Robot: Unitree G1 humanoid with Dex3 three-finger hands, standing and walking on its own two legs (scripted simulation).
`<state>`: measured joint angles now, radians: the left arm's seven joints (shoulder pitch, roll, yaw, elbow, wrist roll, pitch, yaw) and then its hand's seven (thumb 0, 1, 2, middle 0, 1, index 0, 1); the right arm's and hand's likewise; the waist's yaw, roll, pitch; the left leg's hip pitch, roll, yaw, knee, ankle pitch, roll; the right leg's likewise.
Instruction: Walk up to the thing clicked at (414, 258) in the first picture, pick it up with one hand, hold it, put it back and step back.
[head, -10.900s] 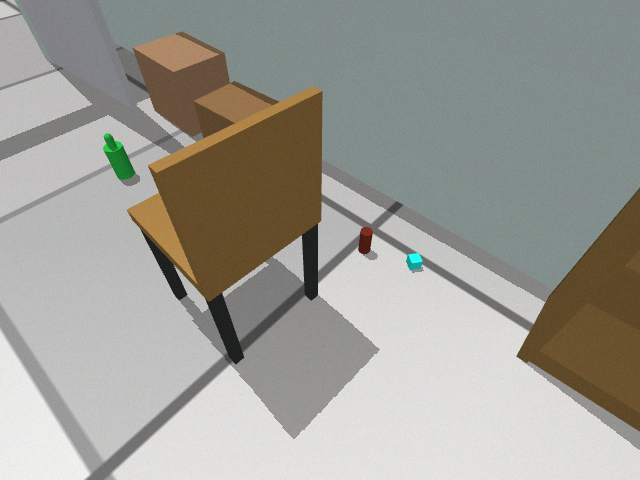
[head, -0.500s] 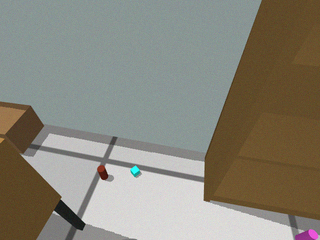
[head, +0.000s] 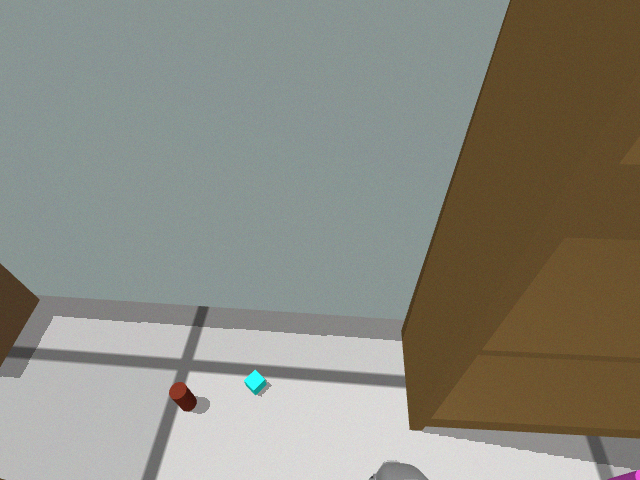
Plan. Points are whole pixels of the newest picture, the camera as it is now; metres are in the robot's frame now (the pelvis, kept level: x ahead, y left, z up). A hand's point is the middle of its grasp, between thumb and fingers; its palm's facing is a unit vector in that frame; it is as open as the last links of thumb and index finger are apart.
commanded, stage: walk up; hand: left
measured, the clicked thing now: (255, 382) +0.51 +0.21 -0.74
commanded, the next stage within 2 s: none
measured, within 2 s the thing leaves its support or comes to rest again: neither
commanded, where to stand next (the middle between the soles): +0.15 -0.03 m, yaw +2 degrees
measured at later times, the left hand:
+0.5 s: hand (163, 454) +0.20 +0.24 -0.17, palm faces +0.02 -0.94 -0.34, open 7.3 cm
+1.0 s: hand out of the picture +0.13 +0.25 -0.15, palm faces +0.04 -0.91 -0.41, open 7.3 cm
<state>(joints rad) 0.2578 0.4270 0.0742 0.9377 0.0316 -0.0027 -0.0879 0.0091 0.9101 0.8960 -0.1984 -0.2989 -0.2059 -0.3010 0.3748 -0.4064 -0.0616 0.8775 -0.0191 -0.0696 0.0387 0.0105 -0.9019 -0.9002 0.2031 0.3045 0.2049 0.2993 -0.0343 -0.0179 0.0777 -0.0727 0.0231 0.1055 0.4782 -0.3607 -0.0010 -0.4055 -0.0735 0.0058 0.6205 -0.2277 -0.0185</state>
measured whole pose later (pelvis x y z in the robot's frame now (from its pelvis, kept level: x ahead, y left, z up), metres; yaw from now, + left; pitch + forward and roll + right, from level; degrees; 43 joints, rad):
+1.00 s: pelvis +0.07 -0.03 -0.01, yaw +3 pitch -3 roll +1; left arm 0.15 0.39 0.02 0.99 0.01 -0.02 0.01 0.01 0.91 0.90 -0.20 -0.30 -0.21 -0.30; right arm 0.12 -0.37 -0.02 1.00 0.00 0.00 0.02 0.01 -0.91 -0.90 0.20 0.30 0.20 0.30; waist 0.02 0.01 0.12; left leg -0.28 0.00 -0.03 0.60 -0.27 -0.01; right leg -0.22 -0.05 0.00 0.63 -0.36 0.03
